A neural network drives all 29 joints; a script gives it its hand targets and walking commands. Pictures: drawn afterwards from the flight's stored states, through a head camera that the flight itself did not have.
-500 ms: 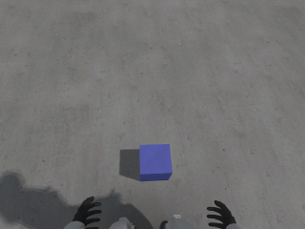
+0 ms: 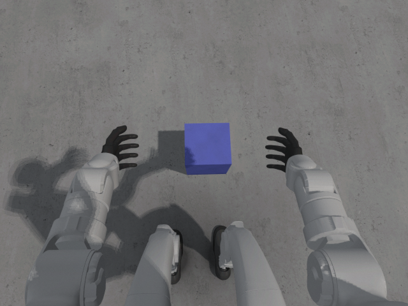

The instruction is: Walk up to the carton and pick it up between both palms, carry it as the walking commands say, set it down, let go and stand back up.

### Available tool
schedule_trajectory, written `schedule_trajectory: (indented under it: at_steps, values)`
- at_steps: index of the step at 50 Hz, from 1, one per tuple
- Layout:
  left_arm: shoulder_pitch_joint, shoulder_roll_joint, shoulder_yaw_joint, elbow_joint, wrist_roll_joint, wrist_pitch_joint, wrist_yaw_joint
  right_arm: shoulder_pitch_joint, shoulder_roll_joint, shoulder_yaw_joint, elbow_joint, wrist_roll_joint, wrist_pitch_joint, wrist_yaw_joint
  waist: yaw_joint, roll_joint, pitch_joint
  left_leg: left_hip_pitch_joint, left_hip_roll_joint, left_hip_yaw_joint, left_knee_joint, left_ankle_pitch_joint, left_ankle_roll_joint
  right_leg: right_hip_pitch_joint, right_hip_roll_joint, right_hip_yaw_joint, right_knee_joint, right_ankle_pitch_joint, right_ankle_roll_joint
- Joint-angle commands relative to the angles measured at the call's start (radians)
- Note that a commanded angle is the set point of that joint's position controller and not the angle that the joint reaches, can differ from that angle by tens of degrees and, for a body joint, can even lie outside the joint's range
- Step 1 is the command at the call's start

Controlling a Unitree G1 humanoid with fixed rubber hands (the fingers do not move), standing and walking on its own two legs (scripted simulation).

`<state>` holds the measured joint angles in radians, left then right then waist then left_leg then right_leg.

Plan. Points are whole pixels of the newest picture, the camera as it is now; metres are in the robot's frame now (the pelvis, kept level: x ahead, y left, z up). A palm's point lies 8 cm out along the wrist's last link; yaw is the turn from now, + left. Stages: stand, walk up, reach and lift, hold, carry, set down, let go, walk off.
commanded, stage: reach and lift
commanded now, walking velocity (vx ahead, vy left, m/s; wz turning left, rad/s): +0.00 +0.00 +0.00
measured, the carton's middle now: (206, 150) +0.55 -0.03 -0.58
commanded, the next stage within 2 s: none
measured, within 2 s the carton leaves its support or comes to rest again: neither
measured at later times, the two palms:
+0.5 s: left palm (129, 106) +0.53 +0.17 -0.13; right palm (283, 101) +0.53 -0.19 -0.12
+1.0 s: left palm (147, 112) +0.55 +0.14 -0.21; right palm (273, 112) +0.55 -0.20 -0.21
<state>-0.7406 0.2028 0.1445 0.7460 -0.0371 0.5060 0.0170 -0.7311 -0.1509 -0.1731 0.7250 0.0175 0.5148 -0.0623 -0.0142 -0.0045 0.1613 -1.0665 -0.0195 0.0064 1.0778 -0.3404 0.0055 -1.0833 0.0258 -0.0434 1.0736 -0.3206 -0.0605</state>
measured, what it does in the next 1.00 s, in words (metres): lowers itself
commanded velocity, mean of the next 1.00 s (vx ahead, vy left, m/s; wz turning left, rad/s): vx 0.00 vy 0.00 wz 0.00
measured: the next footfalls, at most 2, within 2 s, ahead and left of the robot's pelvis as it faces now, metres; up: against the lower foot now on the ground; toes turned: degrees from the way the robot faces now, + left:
none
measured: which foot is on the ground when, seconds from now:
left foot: down 0.00-1.00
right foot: down 0.00-1.00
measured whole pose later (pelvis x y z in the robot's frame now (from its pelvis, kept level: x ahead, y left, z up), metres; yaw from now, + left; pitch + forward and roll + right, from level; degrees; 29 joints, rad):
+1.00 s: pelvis +0.01 +0.00 -0.06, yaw +1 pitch +37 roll +2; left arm -1.32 0.21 0.23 0.83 -0.03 0.16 0.14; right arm -1.34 -0.31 -0.30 0.93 0.02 0.14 -0.03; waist -0.04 -0.01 0.32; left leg -1.55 -0.07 -0.02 1.30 -0.40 -0.01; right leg -1.57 0.05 0.01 1.31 -0.39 -0.03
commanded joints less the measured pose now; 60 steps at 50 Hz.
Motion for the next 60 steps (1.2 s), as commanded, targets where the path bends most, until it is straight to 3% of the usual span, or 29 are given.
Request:
schedule_trajectory:
  at_steps: [1,7,11,14,17,19,22,25,28,29,33,37,39,43,44,49,53,59,60]
  values:
    - [-0.309,0.086,0.055,-0.07,0.018,-0.092,0.048,-0.312,-0.163,-0.079,-0.076,-0.024,-0.099,-0.035,-0.027,-0.004,-0.876,0.181,-0.022,0.001,-0.133,-0.016,0.008,0.419,0.001,0.096,-0.152,0.036,0.066]
    - [-0.388,0.146,0.113,-0.136,0.022,-0.211,0.104,-0.426,-0.162,-0.01,-0.112,0.033,-0.208,-0.03,0.041,-0.046,-1.208,0.169,-0.043,-0.003,-0.099,0.204,0.01,0.53,0.007,0.113,-0.089,0.308,0.077]
    - [-0.34,0.117,0.102,-0.123,0.011,-0.269,0.098,-0.433,-0.168,0.008,-0.097,0.068,-0.267,-0.025,0.047,-0.059,-1.248,0.066,-0.056,-0.004,-0.083,0.308,0.005,0.582,0.007,0.14,-0.053,0.503,0.07]
    - [-0.361,0.058,0.077,-0.034,-0.003,-0.307,0.076,-0.465,-0.16,-0.016,-0.02,0.05,-0.309,-0.016,0.019,-0.069,-1.076,-0.063,-0.056,-0.015,-0.087,0.277,0.001,0.462,0.008,0.137,-0.052,0.494,0.064]
    - [-0.469,0.035,0.071,0.014,-0.013,-0.352,0.064,-0.537,-0.169,-0.053,0.036,0.029,-0.363,-0.003,0.005,-0.035,-1.021,-0.085,-0.052,-0.026,-0.072,0.306,-0.005,0.323,0.008,0.132,-0.04,0.464,0.057]
    - [-0.524,0.029,0.06,0.017,-0.018,-0.375,0.064,-0.547,-0.186,-0.093,0.096,0.004,-0.392,0.007,-0.025,-0.022,-1.038,-0.065,-0.054,-0.03,-0.066,0.338,-0.019,0.283,0.017,0.116,-0.036,0.476,0.052]
    - [-0.577,0.057,0.057,-0.005,-0.008,-0.395,0.078,-0.554,-0.206,-0.132,0.124,-0.012,-0.417,0.015,-0.036,0.024,-1.166,0.029,-0.059,-0.027,-0.048,0.421,-0.036,0.288,0.024,0.104,-0.03,0.539,0.058]
    - [-0.595,0.092,0.068,-0.06,0.003,-0.396,0.097,-0.589,-0.267,-0.177,0.079,-0.032,-0.426,0.022,-0.044,0.049,-1.371,0.16,-0.067,-0.027,-0.041,0.509,-0.046,0.34,0.035,0.083,-0.029,0.605,0.063]
    - [-0.557,0.105,0.08,-0.157,0.0,-0.397,0.107,-0.566,-0.295,-0.184,-0.028,-0.04,-0.434,0.024,-0.041,0.061,-1.6,0.263,-0.077,-0.031,-0.019,0.672,-0.045,0.464,0.038,0.079,-0.003,0.796,0.064]
    - [-0.544,0.096,0.082,-0.169,-0.002,-0.396,0.108,-0.575,-0.295,-0.178,-0.07,-0.039,-0.436,0.026,-0.041,0.041,-1.629,0.25,-0.077,-0.031,-0.019,0.684,-0.041,0.484,0.036,0.081,0.0,0.834,0.064]
    - [-0.6,0.104,0.09,-0.21,0.011,-0.369,0.109,-0.668,-0.277,-0.122,-0.179,-0.005,-0.416,0.047,-0.011,-0.005,-1.672,0.237,-0.083,-0.011,-0.023,0.614,-0.029,0.559,0.04,0.064,0.021,0.808,0.074]
    - [-0.686,0.102,0.105,-0.169,0.01,-0.36,0.111,-0.769,-0.263,-0.09,-0.112,0.023,-0.401,0.054,0.015,-0.041,-1.556,0.092,-0.083,0.009,0.004,0.483,-0.027,0.563,0.035,0.077,0.06,0.745,0.076]
    - [-0.738,0.096,0.096,-0.153,0.0,-0.367,0.11,-0.804,-0.264,-0.08,-0.067,0.027,-0.398,0.052,0.0,-0.067,-1.536,0.018,-0.084,0.011,0.045,0.434,-0.028,0.556,0.032,0.083,0.094,0.734,0.076]
    - [-0.797,0.096,0.077,-0.101,-0.024,-0.38,0.111,-0.819,-0.286,-0.105,0.034,0.013,-0.403,0.032,-0.041,-0.067,-1.528,-0.054,-0.09,0.01,0.134,0.397,-0.036,0.474,0.027,0.082,0.171,0.7,0.078]
    - [-0.802,0.106,0.082,-0.087,-0.014,-0.379,0.115,-0.813,-0.299,-0.127,0.06,0.006,-0.403,0.026,-0.045,-0.037,-1.527,-0.036,-0.09,0.012,0.154,0.388,-0.039,0.414,0.029,0.076,0.183,0.66,0.077]
    - [-0.848,0.12,0.113,0.043,0.028,-0.351,0.144,-0.88,-0.357,-0.171,0.142,-0.008,-0.393,0.013,-0.026,0.031,-1.446,-0.007,-0.083,0.022,0.275,0.253,-0.05,0.061,0.053,0.026,0.259,0.339,0.082]
    - [-0.917,0.158,0.127,0.051,0.022,-0.354,0.162,-0.988,-0.338,-0.105,0.114,0.039,-0.393,0.0,0.025,-0.005,-1.433,-0.153,-0.089,0.042,0.363,0.173,-0.036,0.01,0.058,0.036,0.354,0.268,0.092]
    - [-1.03,0.191,0.06,0.02,-0.068,-0.33,0.161,-1.062,-0.37,-0.036,0.142,0.084,-0.352,-0.036,-0.013,-0.055,-1.507,-0.285,-0.087,0.056,0.477,0.051,-0.024,0.002,0.055,0.036,0.469,0.17,0.087]
    - [-1.019,0.183,0.046,0.085,-0.081,-0.321,0.158,-1.06,-0.38,-0.034,0.198,0.083,-0.346,-0.037,-0.028,-0.056,-1.457,-0.315,-0.082,0.053,0.501,0.018,-0.025,-0.056,0.052,0.024,0.494,0.129,0.085]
